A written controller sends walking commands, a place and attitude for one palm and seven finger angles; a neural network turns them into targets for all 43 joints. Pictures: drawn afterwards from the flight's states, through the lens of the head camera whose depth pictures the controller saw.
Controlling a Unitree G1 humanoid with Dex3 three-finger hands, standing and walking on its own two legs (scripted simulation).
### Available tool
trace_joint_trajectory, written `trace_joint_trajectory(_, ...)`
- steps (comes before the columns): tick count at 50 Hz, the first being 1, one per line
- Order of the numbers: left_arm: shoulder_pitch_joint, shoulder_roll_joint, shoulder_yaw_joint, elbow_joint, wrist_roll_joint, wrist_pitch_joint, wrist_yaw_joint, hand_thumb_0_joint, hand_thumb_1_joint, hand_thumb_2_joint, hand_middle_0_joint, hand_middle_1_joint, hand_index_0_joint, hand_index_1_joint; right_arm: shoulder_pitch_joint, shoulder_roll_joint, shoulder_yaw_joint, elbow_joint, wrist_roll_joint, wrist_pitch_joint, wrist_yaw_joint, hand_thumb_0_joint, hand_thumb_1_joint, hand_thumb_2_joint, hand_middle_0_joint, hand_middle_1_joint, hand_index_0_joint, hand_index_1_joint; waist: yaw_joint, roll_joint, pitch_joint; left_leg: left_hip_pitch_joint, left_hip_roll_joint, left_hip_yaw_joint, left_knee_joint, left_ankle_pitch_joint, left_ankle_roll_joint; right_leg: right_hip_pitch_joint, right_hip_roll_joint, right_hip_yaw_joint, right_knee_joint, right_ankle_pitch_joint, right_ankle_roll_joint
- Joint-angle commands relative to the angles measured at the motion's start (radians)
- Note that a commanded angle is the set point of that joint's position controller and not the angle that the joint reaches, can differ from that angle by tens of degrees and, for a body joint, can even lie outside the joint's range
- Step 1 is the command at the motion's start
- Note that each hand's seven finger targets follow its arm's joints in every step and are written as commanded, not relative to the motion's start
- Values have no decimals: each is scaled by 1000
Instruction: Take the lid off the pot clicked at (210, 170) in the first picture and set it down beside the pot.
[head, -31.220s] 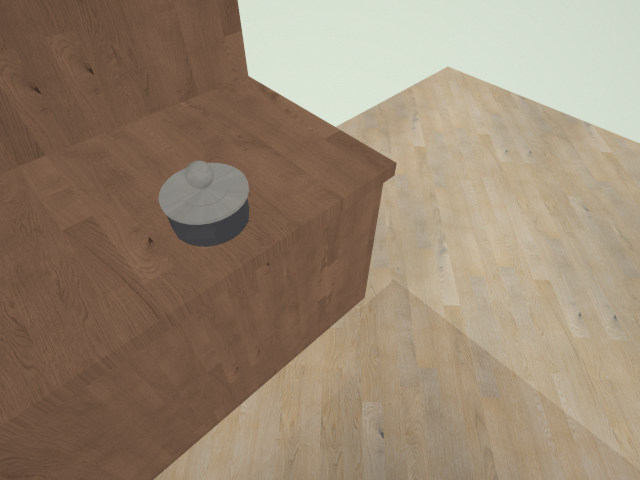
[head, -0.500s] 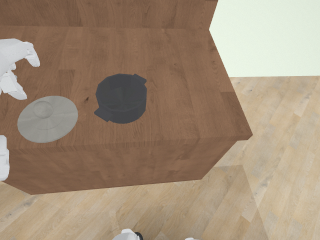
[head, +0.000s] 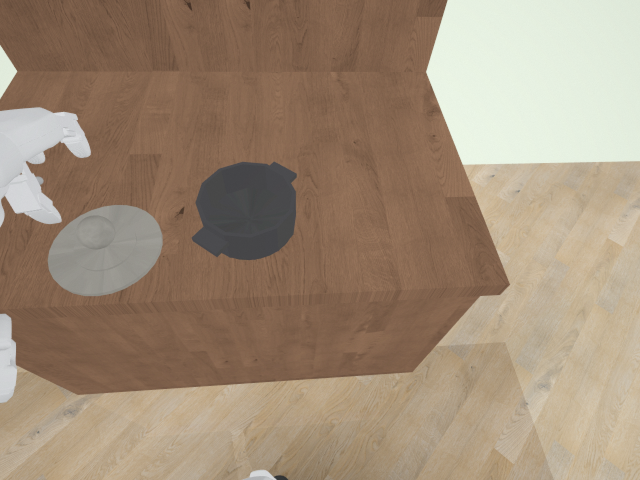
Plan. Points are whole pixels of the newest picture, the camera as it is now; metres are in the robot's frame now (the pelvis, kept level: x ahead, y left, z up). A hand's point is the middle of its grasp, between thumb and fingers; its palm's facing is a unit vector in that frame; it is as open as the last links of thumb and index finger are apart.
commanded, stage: draw the hand back to the body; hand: left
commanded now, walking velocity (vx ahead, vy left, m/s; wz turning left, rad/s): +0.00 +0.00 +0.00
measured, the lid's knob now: (96, 232) +0.49 +0.33 -0.05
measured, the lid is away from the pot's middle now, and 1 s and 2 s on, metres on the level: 0.24 0.24 0.24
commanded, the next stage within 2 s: step back with the hand held close in 1.94 s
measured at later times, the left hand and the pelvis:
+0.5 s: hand (72, 166) +0.43 +0.25 +0.16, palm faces +0.40 -0.87 -0.29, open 10.7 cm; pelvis +0.02 -0.03 +0.02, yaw +0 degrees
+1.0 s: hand (68, 228) +0.34 +0.23 +0.17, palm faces +0.48 -0.83 -0.30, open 8.4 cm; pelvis +0.03 -0.07 +0.02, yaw +1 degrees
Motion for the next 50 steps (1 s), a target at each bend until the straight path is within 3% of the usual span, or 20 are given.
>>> trace_joint_trajectory(1, -330, 296, 83, -177, -44, -2, 42, 0, 20, 580, -325, -905, -325, -905, 22, -186, -63, -97, 2, -4, -4, 0, -900, -900, 200, 300, 200, 300, 28, 70, -345, 534, -3, -75, -64, 295, -1, -104, 87, -90, -82, 166, -64)
trace_joint_trajectory(2, -337, 265, 48, -190, -52, 6, 40, 0, 20, 580, -325, -905, -325, -905, 3, -185, -62, -103, 5, -6, 2, 0, -900, -900, 200, 300, 200, 300, 24, 71, -310, 511, -3, -67, -75, 233, 2, -99, 81, -87, -89, 144, -65)
trace_joint_trajectory(4, -362, 300, 84, -300, -50, -3, 43, 0, 20, 580, -325, -905, -325, -905, -22, -180, -64, -125, 2, -3, 0, 0, -900, -900, 200, 300, 200, 300, 39, 110, -380, 561, -8, -70, -75, 284, 5, -64, 77, -84, -88, 175, -72)
trace_joint_trajectory(8, -308, 290, 96, -332, -71, -2, 38, 0, 20, 580, -325, -905, -325, -905, -52, -171, -59, -132, 6, 3, -3, 0, -900, -900, 200, 300, 200, 300, 42, 72, -352, 560, -9, -74, -95, 249, 9, -37, 74, -89, -105, 166, -67)
trace_joint_trajectory(9, -405, 25, 191, -353, -653, -32, 180, 0, 20, 580, -325, -905, -325, -905, 57, -95, -40, -196, 17, -50, -24, 0, -900, -900, 200, 300, 200, 300, -9, 110, -251, 707, 53, -115, -164, 112, -28, -73, 56, -77, -139, 122, -95)
trace_joint_trajectory(10, -255, -15, 147, -212, -724, -13, 253, 0, 20, 580, -325, -905, -325, -905, 7, -125, -19, -158, 8, -64, -33, 0, -900, -900, 200, 300, 200, 300, 10, 53, -152, 680, 76, -158, -196, -24, -31, -74, 57, -74, -146, 56, -92)
trace_joint_trajectory(11, -264, -2, 197, -242, -810, -16, 305, 0, 20, 580, -325, -905, -325, -905, -4, -137, -18, -163, 3, -82, -46, 0, -900, -900, 200, 300, 200, 300, 22, -35, -181, 644, 71, -155, -218, -79, -27, -26, 45, -56, -171, 62, -83)
trace_joint_trajectory(13, -292, 57, 274, -382, -885, -31, 376, 0, 20, 580, -325, -905, -325, -905, -32, -150, -18, -160, -7, -123, -49, 0, -900, -900, 200, 300, 200, 300, 43, -9, -285, 659, 56, -108, -207, 35, -30, 88, 34, -34, -186, 147, -76)
trace_joint_trajectory(14, -292, 80, 309, -451, -903, -41, 400, 0, 20, 580, -325, -905, -325, -905, -53, -153, -16, -155, -13, -143, -46, 0, -900, -900, 200, 300, 200, 300, 54, 86, -324, 702, 55, -100, -199, 106, -41, 103, 34, -30, -185, 177, -80)
trace_joint_trajectory(16, -214, 1, 296, -490, -937, -35, 434, 0, 64, 596, -319, -875, -319, -875, -59, -143, -18, -147, -24, -172, -31, 0, -900, -900, 200, 300, 200, 300, 58, 152, -299, 727, 56, -99, -200, 191, -57, 122, 37, -38, -187, 222, -81)
trace_joint_trajectory(19, -35, 31, 378, -455, -967, -14, 468, 0, 130, 620, -309, -829, -309, -829, -69, -147, -19, -131, -28, -183, -16, 0, -900, -900, 200, 300, 200, 300, 85, 74, -210, 628, 44, -67, -212, 221, -56, 207, 34, -45, -197, 276, -78)
trace_joint_trajectory(20, -21, 1, 358, -483, -973, -15, 470, 0, 152, 628, -306, -814, -306, -814, -82, -142, -18, -137, -28, -188, -13, 0, -900, -900, 200, 300, 200, 300, 83, 97, -207, 629, 39, -56, -214, 244, -57, 219, 36, -45, -192, 299, -76)
trace_joint_trajectory(23, 31, 28, 410, -659, -988, -24, 487, 0, 218, 652, -297, -769, -297, -769, -113, -136, -25, -151, -32, -214, -3, 0, -900, -900, 200, 300, 200, 300, 95, 127, -261, 680, 37, -44, -198, 325, -52, 270, 34, -43, -190, 370, -71)
trace_joint_trajectory(25, 134, -34, 385, -633, -1001, -9, 487, 0, 262, 668, -291, -738, -291, -738, -115, -134, -28, -143, -34, -221, 1, 0, -900, -900, 200, 300, 200, 300, 92, 58, -211, 641, 33, -30, -201, 350, -49, 286, 40, -44, -191, 410, -65)
trace_joint_trajectory(28, 206, -41, 398, -690, -1014, 3, 488, 0, 328, 692, -281, -693, -281, -693, -131, -136, -36, -142, -29, -223, 3, 0, -900, -900, 200, 300, 200, 300, 96, 15, -193, 618, 26, -13, -198, 322, -38, 305, 35, -43, -194, 431, -58)
trace_joint_trajectory(30, 214, -51, 393, -749, -1018, 1, 488, 0, 372, 708, -275, -663, -275, -663, -138, -132, -37, -141, -28, -230, 5, 0, -900, -900, 200, 300, 200, 300, 92, 55, -199, 638, 17, -1, -199, 333, -37, 307, 39, -34, -201, 450, -54)
trace_joint_trajectory(37, 369, -84, 402, -831, -1040, 13, 493, 0, 526, 764, -253, -557, -253, -557, -182, -124, -39, -138, -26, -243, 2, 0, -900, -900, 200, 300, 200, 300, 106, -7, -158, 625, 3, 13, -203, 330, -28, 337, 32, -32, -204, 512, -39)
trace_joint_trajectory(39, 373, -66, 419, -891, -1040, 5, 493, 0, 570, 780, -247, -527, -247, -527, -199, -120, -36, -138, -26, -247, 0, 0, -900, -900, 200, 300, 200, 300, 109, 23, -157, 633, 0, 14, -204, 326, -28, 345, 29, -27, -215, 516, -40)
trace_joint_trajectory(47, 545, -121, 429, -958, -1059, 5, 492, 0, 746, 844, -222, -406, -222, -406, -247, -100, -33, -150, -33, -264, -7, 0, -900, -900, 200, 300, 200, 300, 125, -15, -105, 638, -3, 25, -220, 294, -26, 350, 24, -30, -231, 505, -30)
trace_joint_trajectory(50, 565, -142, 418, -1033, -1065, -4, 488, 0, 812, 868, -212, -360, -212, -360, -264, -93, -30, -155, -36, -273, -8, 0, -900, -900, 200, 300, 200, 300, 126, 23, -104, 658, -2, 24, -226, 294, -29, 350, 22, -28, -243, 492, -32)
